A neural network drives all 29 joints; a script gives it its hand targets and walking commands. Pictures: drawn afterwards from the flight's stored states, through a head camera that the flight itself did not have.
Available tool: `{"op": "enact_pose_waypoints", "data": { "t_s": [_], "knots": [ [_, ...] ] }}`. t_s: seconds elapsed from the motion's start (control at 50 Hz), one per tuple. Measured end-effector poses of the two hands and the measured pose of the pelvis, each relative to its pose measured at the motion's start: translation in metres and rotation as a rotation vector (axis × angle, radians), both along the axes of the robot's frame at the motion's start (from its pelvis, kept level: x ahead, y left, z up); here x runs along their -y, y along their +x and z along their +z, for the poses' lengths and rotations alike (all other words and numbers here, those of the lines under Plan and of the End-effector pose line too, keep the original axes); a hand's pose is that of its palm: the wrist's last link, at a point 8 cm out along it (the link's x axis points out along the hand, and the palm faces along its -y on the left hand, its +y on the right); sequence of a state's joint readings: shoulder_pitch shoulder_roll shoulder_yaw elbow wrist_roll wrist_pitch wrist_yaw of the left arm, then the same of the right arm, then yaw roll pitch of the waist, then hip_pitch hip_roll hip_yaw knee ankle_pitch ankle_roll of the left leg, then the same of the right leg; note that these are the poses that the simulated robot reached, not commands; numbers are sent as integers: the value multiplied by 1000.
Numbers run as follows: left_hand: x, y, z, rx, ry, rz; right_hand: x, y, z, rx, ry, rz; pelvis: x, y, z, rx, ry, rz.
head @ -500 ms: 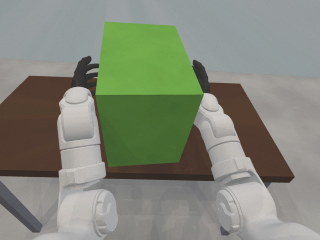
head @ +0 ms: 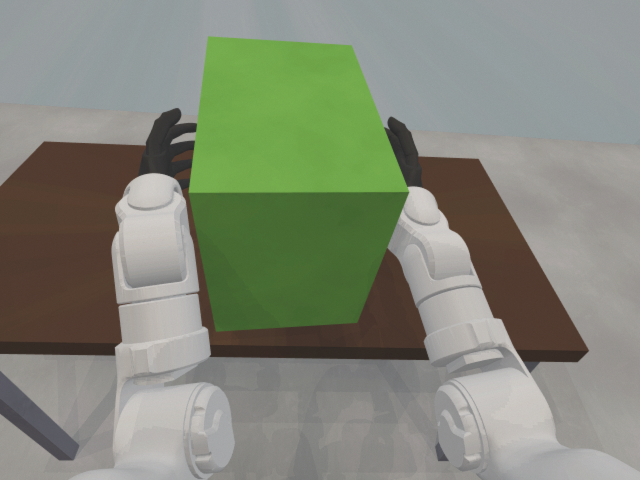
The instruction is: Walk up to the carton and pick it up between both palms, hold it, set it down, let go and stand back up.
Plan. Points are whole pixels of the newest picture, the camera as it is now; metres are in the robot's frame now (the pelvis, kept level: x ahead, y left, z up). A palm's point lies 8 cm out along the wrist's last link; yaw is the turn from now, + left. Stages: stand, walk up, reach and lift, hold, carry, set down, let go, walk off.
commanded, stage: hold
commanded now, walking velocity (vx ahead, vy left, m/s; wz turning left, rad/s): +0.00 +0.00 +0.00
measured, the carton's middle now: (285, 185) +0.41 +0.01 +0.19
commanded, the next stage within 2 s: none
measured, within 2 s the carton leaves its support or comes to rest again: neither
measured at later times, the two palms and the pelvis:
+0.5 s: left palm (150, 184) +0.36 +0.15 +0.23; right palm (398, 182) +0.36 -0.12 +0.22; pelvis +0.00 +0.01 +0.00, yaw +0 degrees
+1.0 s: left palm (156, 181) +0.35 +0.14 +0.24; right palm (406, 186) +0.35 -0.13 +0.22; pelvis -0.01 +0.00 +0.00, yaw +0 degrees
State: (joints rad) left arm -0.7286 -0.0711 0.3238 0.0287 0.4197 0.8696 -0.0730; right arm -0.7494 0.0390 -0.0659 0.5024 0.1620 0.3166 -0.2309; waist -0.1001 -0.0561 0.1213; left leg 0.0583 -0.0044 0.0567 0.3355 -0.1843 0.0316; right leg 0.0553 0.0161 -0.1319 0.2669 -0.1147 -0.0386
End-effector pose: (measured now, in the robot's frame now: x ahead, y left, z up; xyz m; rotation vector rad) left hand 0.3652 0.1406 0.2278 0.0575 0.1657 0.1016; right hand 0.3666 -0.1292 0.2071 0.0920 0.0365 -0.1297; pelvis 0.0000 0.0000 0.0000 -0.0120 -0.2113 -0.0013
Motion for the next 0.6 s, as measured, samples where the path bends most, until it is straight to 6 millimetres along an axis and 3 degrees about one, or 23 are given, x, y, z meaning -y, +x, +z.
{"op": "enact_pose_waypoints", "data": {
  "t_s": [0.6],
  "knots": [
    [-11, -15, 6, 7, -9, 24, -11, -8, 11, 7, -19, 24, -6, -4, 0, 13, -3, 1]
  ]
}}
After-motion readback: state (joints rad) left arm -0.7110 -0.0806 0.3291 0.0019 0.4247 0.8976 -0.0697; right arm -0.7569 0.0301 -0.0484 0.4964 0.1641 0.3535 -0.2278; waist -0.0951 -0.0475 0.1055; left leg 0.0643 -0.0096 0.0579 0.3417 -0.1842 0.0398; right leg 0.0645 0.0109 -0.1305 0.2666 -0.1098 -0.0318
